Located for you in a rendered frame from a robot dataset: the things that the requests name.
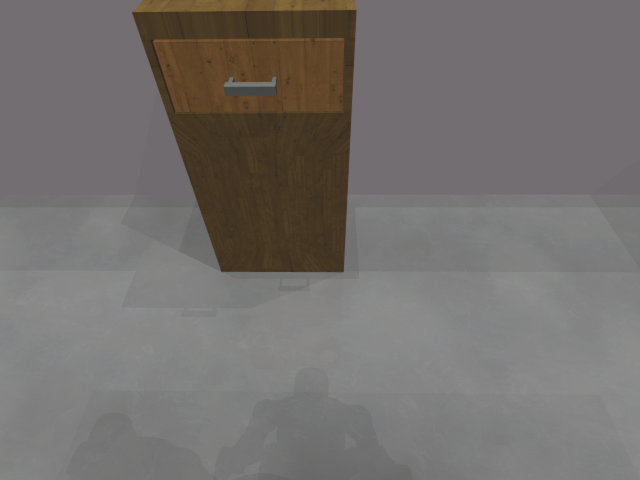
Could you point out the cabinet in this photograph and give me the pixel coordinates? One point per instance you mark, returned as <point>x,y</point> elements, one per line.
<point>271,186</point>

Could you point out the handle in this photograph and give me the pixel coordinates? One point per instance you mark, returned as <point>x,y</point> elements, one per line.
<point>232,88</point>

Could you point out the drawer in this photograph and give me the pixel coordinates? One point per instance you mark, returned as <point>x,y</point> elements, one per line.
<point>309,73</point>

